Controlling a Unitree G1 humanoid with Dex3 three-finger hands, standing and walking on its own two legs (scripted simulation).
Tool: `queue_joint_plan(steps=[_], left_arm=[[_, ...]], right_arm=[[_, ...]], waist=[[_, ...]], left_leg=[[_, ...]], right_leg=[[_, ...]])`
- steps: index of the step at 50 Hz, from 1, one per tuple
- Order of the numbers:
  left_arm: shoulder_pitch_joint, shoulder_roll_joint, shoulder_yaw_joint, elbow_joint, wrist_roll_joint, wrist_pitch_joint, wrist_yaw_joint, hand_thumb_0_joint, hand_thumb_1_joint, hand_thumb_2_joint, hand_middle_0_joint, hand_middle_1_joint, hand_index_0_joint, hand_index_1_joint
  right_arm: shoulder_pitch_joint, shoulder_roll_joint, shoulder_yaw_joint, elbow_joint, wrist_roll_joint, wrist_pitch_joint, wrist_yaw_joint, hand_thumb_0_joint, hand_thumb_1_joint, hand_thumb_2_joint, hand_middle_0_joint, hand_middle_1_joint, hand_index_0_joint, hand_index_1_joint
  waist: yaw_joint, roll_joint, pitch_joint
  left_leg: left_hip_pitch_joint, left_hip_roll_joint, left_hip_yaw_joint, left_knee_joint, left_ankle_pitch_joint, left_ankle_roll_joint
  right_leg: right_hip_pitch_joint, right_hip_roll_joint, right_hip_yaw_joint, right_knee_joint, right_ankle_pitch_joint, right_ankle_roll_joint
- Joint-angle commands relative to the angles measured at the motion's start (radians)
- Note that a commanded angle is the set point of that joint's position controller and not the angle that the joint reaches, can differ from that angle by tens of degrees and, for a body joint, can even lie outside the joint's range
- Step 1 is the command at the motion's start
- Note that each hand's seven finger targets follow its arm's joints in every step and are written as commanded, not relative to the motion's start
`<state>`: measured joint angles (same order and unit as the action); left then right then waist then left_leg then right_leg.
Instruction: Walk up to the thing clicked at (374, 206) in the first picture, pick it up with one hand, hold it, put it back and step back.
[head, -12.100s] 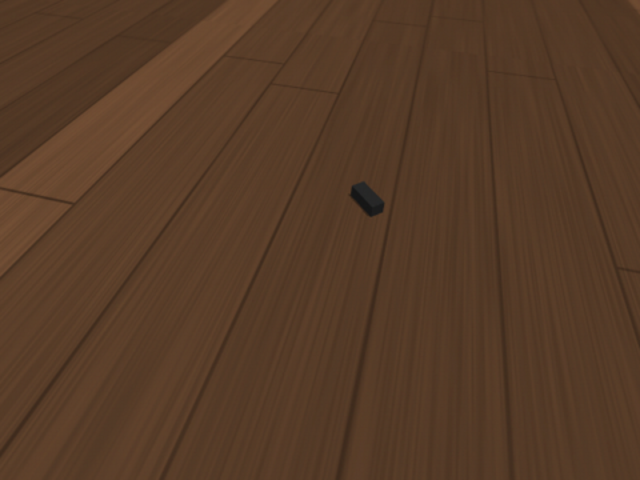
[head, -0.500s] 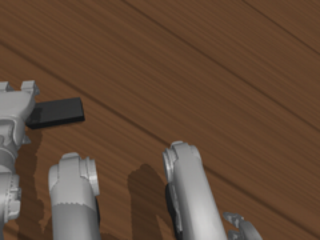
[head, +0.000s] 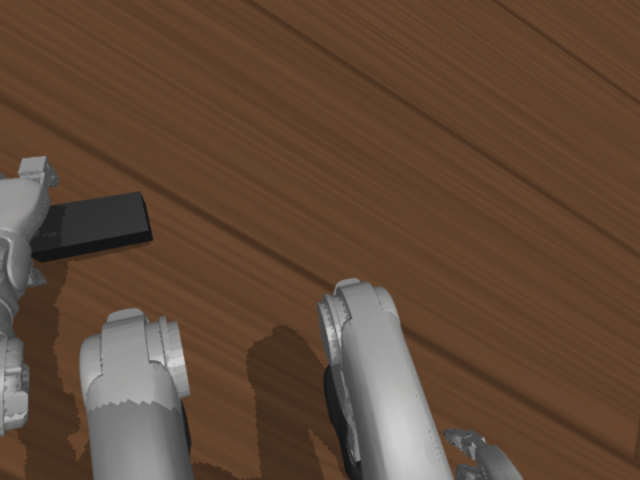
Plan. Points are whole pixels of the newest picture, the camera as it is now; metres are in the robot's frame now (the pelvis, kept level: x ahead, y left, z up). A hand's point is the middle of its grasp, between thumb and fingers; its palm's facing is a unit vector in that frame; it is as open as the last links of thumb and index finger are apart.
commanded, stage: rise first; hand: left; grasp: from above
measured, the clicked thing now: (91, 226) +0.48 +0.27 -0.30
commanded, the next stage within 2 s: approach in 1.34 s
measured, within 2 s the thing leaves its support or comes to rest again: neither
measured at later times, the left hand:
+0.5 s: hand (26, 232) +0.44 +0.31 -0.18, palm faces -0.43 -0.10 -0.90, open 13.9 cm
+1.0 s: hand (26, 231) +0.44 +0.31 -0.17, palm faces -0.43 -0.10 -0.90, open 14.0 cm
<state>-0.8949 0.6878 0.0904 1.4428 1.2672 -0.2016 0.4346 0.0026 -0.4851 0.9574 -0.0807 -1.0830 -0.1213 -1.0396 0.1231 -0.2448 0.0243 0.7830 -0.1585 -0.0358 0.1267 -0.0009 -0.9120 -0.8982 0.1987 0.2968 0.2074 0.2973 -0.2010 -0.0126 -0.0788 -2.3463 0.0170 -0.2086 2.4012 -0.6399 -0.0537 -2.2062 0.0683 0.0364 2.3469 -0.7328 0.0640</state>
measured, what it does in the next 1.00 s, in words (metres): stands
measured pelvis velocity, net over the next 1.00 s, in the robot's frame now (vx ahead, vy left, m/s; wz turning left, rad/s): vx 0.00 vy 0.00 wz -0.02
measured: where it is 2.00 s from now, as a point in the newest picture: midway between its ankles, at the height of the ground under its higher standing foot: (268, 461)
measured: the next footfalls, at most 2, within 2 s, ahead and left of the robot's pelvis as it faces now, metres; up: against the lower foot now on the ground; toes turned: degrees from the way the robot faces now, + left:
none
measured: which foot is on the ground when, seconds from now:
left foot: down 0.00-1.00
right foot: down 0.00-1.00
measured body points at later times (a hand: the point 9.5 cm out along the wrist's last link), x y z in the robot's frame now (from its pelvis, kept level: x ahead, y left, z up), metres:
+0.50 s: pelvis +0.00 +0.00 -0.01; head +0.23 +0.08 +0.37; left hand +0.46 +0.31 -0.13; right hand +0.07 -0.27 -0.11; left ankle +0.08 +0.14 -0.29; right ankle +0.10 -0.15 -0.29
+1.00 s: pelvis +0.00 +0.00 -0.01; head +0.22 +0.08 +0.38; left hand +0.46 +0.31 -0.12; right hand +0.07 -0.27 -0.11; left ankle +0.08 +0.14 -0.29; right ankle +0.10 -0.15 -0.29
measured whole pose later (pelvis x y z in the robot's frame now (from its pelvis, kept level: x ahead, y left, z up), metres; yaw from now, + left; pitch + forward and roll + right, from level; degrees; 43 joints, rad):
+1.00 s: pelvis +0.00 +0.00 -0.01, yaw -1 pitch +32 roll -9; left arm -0.92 0.73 0.10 1.46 1.25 -0.20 0.42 0.00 -0.53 0.98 -0.09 -1.06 -0.11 -1.04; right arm 0.11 -0.25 0.06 0.77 -0.17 -0.04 0.15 0.00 -0.91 -0.90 0.20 0.30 0.21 0.30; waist -0.22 -0.02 -0.05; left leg -2.35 0.02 -0.23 2.44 -0.65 -0.06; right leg -2.21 0.07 0.02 2.37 -0.73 0.08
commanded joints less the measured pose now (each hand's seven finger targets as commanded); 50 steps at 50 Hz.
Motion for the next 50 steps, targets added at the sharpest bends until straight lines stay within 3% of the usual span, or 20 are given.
queue_joint_plan(steps=[1,2,8,12,14,16,19,22,24,28,29,31,32,34,37,40,42,43,45,50], left_arm=[[-0.330,0.229,0.020,-0.111,-0.011,-0.005,0.040,0.000,-0.502,0.966,-0.065,-1.087,-0.099,-1.052],[-0.332,0.222,0.021,-0.111,-0.013,-0.005,0.040,0.000,-0.497,0.963,-0.068,-1.086,-0.103,-1.050],[-0.322,0.242,0.021,-0.082,-0.014,-0.007,0.035,0.000,-0.502,0.965,-0.071,-1.079,-0.103,-1.046],[-0.335,0.275,0.045,-0.109,-0.013,-0.013,0.037,0.000,-0.513,0.970,-0.071,-1.073,-0.099,-1.045],[-0.330,0.270,0.039,-0.097,-0.012,-0.011,0.038,0.000,-0.515,0.974,-0.070,-1.077,-0.098,-1.048],[-0.341,0.307,0.064,-0.114,-0.007,-0.012,0.044,0.000,-0.517,0.973,-0.071,-1.075,-0.098,-1.047],[-0.344,0.274,0.033,-0.094,-0.008,-0.013,0.042,0.000,-0.523,0.977,-0.067,-1.073,-0.092,-1.047],[-0.330,0.310,0.065,-0.102,-0.009,-0.014,0.046,0.000,-0.534,0.985,-0.073,-1.060,-0.091,-1.041],[-0.353,0.282,0.038,-0.114,-0.010,-0.017,0.041,0.000,-0.535,0.985,-0.069,-1.063,-0.087,-1.045],[-0.342,0.299,0.053,-0.130,-0.011,-0.014,0.038,0.000,-0.532,0.984,-0.071,-1.062,-0.089,-1.043],[-0.314,0.279,0.041,-0.095,-0.014,-0.010,0.035,0.000,-0.534,0.985,-0.068,-1.064,-0.087,-1.045],[-0.320,0.307,0.056,-0.113,-0.014,-0.012,0.039,0.000,-0.541,0.990,-0.073,-1.059,-0.086,-1.045],[-0.316,0.287,0.050,-0.096,-0.020,-0.010,0.036,0.000,-0.542,0.993,-0.072,-1.054,-0.085,-1.041],[-0.310,0.281,0.036,-0.086,-0.018,-0.008,0.030,0.000,-0.540,0.990,-0.070,-1.069,-0.086,-1.052],[-0.315,0.316,0.071,-0.132,-0.019,-0.007,0.033,0.000,-0.538,0.990,-0.074,-1.058,-0.088,-1.043],[-0.300,0.289,0.052,-0.123,-0.015,-0.006,0.030,0.000,-0.538,0.985,-0.072,-1.063,-0.088,-1.045],[-0.309,0.260,0.031,-0.115,-0.022,-0.004,0.024,0.000,-0.541,0.989,-0.070,-1.060,-0.085,-1.044],[-0.324,0.267,0.037,-0.122,-0.024,-0.004,0.023,0.000,-0.538,0.989,-0.072,-1.059,-0.087,-1.043],[-0.335,0.298,0.048,-0.130,-0.028,-0.006,0.023,0.000,-0.547,0.994,-0.079,-1.056,-0.089,-1.045],[-0.319,0.255,0.021,-0.089,-0.028,-0.012,0.018,0.000,-0.547,0.996,-0.073,-1.053,-0.083,-1.043]], right_arm=[[0.172,-0.250,-0.071,-0.022,0.004,-0.013,-0.011,0.000,-0.904,-0.902,0.200,0.300,0.200,0.300],[0.184,-0.252,-0.067,-0.022,-0.002,-0.014,-0.009,0.000,-0.904,-0.901,0.200,0.300,0.200,0.300],[0.168,-0.254,-0.059,-0.029,-0.003,-0.016,-0.007,0.000,-0.904,-0.901,0.200,0.300,0.200,0.300],[0.170,-0.258,-0.054,-0.029,-0.006,-0.013,-0.007,0.000,-0.905,-0.901,0.200,0.300,0.200,0.300],[0.173,-0.259,-0.050,-0.030,-0.008,-0.017,-0.003,0.000,-0.905,-0.901,0.200,0.300,0.200,0.300],[0.171,-0.264,-0.050,-0.032,-0.008,-0.013,-0.003,0.000,-0.905,-0.902,0.200,0.300,0.200,0.300],[0.167,-0.261,-0.049,-0.029,-0.010,-0.016,-0.002,0.000,-0.905,-0.901,0.200,0.300,0.200,0.300],[0.173,-0.270,-0.049,-0.034,-0.011,-0.018,-0.001,0.000,-0.906,-0.902,0.200,0.300,0.200,0.300],[0.166,-0.267,-0.046,-0.032,-0.013,-0.018,0.001,0.000,-0.905,-0.901,0.200,0.300,0.200,0.300],[0.182,-0.271,-0.047,-0.031,-0.014,-0.017,0.003,0.000,-0.904,-0.900,0.200,0.300,0.200,0.300],[0.177,-0.267,-0.045,-0.029,-0.013,-0.020,0.005,0.000,-0.905,-0.901,0.200,0.300,0.200,0.300],[0.170,-0.272,-0.042,-0.034,-0.013,-0.017,0.004,0.000,-0.905,-0.901,0.200,0.300,0.200,0.300],[0.179,-0.271,-0.044,-0.036,-0.014,-0.019,0.006,0.000,-0.905,-0.901,0.200,0.300,0.200,0.300],[0.169,-0.267,-0.043,-0.032,-0.010,-0.017,0.006,0.000,-0.906,-0.901,0.200,0.300,0.200,0.300],[0.178,-0.273,-0.046,-0.035,-0.011,-0.018,0.007,0.000,-0.905,-0.900,0.200,0.300,0.200,0.300],[0.162,-0.265,-0.048,-0.035,-0.005,-0.013,0.010,0.000,-0.905,-0.901,0.200,0.300,0.200,0.300],[0.169,-0.263,-0.047,-0.036,-0.005,-0.013,0.009,0.000,-0.904,-0.900,0.200,0.300,0.200,0.300],[0.177,-0.267,-0.048,-0.035,-0.007,-0.014,0.008,0.000,-0.904,-0.900,0.200,0.300,0.200,0.300],[0.174,-0.269,-0.046,-0.033,-0.005,-0.015,0.006,0.000,-0.907,-0.902,0.200,0.300,0.200,0.300],[0.165,-0.267,-0.045,-0.038,-0.007,-0.016,0.006,0.000,-0.904,-0.900,0.200,0.300,0.200,0.300]], waist=[[-0.012,0.274,-0.623],[-0.022,0.260,-0.619],[-0.015,0.267,-0.617],[-0.006,0.284,-0.638],[-0.017,0.276,-0.614],[-0.009,0.300,-0.638],[-0.028,0.280,-0.610],[-0.015,0.316,-0.611],[-0.026,0.329,-0.623],[-0.024,0.322,-0.625],[-0.024,0.311,-0.610],[-0.012,0.319,-0.618],[-0.028,0.294,-0.606],[-0.023,0.282,-0.607],[-0.011,0.313,-0.628],[-0.001,0.328,-0.632],[-0.021,0.280,-0.617],[-0.032,0.272,-0.611],[-0.019,0.270,-0.608],[-0.030,0.268,-0.593]], left_leg=[[0.572,0.000,0.161,-0.233,0.101,0.061],[0.565,0.000,0.159,-0.229,0.108,0.063],[0.560,0.001,0.153,-0.220,0.099,0.063],[0.576,0.001,0.155,-0.215,0.117,0.060],[0.557,0.002,0.157,-0.205,0.124,0.063],[0.566,0.002,0.155,-0.209,0.123,0.061],[0.556,0.004,0.150,-0.203,0.103,0.063],[0.574,0.003,0.149,-0.209,0.109,0.057],[0.587,0.005,0.144,-0.210,0.110,0.054],[0.575,0.001,0.149,-0.205,0.115,0.056],[0.571,0.003,0.147,-0.200,0.119,0.055],[0.562,0.001,0.149,-0.203,0.116,0.057],[0.555,0.003,0.146,-0.197,0.119,0.059],[0.545,0.002,0.148,-0.192,0.111,0.062],[0.571,0.000,0.147,-0.202,0.121,0.058],[0.571,0.000,0.149,-0.213,0.114,0.055],[0.553,0.000,0.150,-0.201,0.121,0.062],[0.540,0.001,0.149,-0.196,0.121,0.063],[0.527,0.001,0.150,-0.193,0.112,0.065],[0.537,0.001,0.140,-0.207,0.086,0.061]], right_leg=[[0.210,-0.004,-0.189,-0.237,0.221,-0.090],[0.225,-0.003,-0.190,-0.243,0.231,-0.086],[0.218,0.000,-0.198,-0.231,0.221,-0.089],[0.233,0.002,-0.197,-0.228,0.237,-0.087],[0.242,0.002,-0.196,-0.226,0.250,-0.085],[0.238,0.003,-0.199,-0.218,0.245,-0.087],[0.215,0.006,-0.203,-0.220,0.230,-0.087],[0.215,0.001,-0.207,-0.203,0.229,-0.089],[0.202,0.006,-0.213,-0.200,0.231,-0.090],[0.228,0.003,-0.207,-0.210,0.241,-0.087],[0.218,0.004,-0.208,-0.204,0.245,-0.088],[0.228,0.006,-0.207,-0.211,0.243,-0.086],[0.231,0.004,-0.209,-0.209,0.249,-0.084],[0.226,0.008,-0.205,-0.215,0.244,-0.084],[0.238,0.004,-0.208,-0.207,0.248,-0.085],[0.223,0.009,-0.209,-0.204,0.239,-0.090],[0.236,0.008,-0.203,-0.222,0.255,-0.084],[0.240,0.006,-0.202,-0.223,0.258,-0.081],[0.242,0.005,-0.198,-0.230,0.248,-0.080],[0.213,0.008,-0.215,-0.216,0.215,-0.086]])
